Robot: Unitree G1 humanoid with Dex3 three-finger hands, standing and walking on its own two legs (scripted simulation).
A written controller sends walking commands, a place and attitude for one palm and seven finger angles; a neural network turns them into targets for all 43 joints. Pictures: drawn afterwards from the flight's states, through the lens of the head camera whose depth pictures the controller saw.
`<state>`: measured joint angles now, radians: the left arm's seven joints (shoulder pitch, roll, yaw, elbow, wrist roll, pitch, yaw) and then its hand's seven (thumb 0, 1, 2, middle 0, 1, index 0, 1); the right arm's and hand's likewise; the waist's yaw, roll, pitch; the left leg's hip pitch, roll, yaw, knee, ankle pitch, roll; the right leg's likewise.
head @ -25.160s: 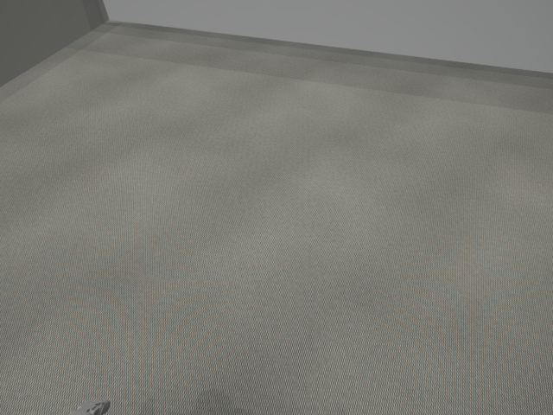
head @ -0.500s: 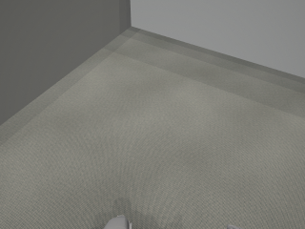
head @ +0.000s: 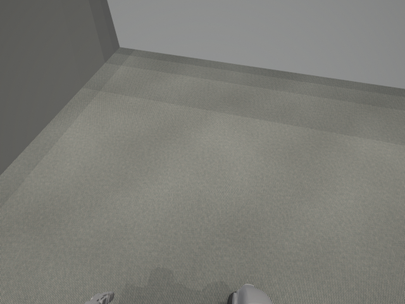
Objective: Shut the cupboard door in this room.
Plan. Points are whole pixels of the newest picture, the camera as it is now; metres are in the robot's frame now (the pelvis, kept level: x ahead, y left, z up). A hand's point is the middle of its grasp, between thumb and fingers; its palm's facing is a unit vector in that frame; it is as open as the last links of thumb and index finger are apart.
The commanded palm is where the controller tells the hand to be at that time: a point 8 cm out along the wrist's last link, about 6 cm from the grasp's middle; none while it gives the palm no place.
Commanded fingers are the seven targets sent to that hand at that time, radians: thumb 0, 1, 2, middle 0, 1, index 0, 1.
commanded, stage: walk to a spot facing it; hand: left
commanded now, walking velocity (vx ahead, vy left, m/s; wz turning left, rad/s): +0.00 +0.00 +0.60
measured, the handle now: out of the picture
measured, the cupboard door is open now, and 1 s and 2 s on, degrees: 82 82 82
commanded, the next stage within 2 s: none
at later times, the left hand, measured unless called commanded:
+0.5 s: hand out of the picture +0.10 +0.23 -0.19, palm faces +0.32 -0.93 -0.20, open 7.4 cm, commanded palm none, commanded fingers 0.00 0.90 0.90 -0.20 -0.30 -0.20 -0.30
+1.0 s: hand out of the picture +0.07 +0.19 -0.14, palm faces +0.54 -0.79 -0.30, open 7.4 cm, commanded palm none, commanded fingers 0.00 0.90 0.90 -0.20 -0.30 -0.20 -0.30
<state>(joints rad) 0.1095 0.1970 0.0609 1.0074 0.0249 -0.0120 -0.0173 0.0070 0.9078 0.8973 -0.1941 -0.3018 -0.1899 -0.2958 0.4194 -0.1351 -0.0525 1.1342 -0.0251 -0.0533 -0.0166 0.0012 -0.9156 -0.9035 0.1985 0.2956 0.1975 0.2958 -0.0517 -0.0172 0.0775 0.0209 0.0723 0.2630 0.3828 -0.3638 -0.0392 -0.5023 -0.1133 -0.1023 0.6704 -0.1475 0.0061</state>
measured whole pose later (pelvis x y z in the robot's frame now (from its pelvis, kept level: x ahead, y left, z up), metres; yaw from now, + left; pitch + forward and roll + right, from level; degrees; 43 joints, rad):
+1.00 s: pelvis +0.09 -0.04 +0.00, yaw +35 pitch +0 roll +1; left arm 0.14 0.20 0.03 0.88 0.01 0.01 0.02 0.01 0.90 0.90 -0.20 -0.30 -0.20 -0.30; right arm 0.19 -0.24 -0.09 0.95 -0.01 0.07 0.02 0.01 -0.90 -0.90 0.20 0.30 0.20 0.30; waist -0.03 0.06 0.08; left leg -0.43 -0.07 -0.11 0.74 -0.38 -0.02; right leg -0.27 -0.03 -0.07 0.58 -0.31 0.00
